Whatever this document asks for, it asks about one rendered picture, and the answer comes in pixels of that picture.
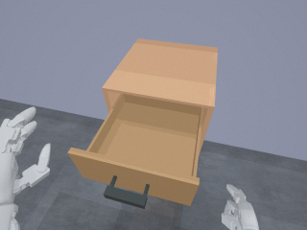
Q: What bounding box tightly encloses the robot left hand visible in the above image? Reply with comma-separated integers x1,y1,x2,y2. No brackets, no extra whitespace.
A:
0,106,51,204

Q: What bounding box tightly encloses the robot right hand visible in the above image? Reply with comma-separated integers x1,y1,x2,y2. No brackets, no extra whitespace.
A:
221,184,259,230

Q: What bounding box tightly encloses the cabinet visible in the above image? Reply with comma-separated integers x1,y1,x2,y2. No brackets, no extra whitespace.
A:
102,38,218,156

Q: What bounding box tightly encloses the left robot forearm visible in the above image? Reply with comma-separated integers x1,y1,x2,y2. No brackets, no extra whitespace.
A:
0,202,20,230

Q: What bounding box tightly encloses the handle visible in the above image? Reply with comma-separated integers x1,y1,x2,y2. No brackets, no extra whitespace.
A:
104,175,150,209

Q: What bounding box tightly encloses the drawer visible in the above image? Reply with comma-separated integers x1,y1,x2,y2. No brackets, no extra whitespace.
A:
67,93,204,206

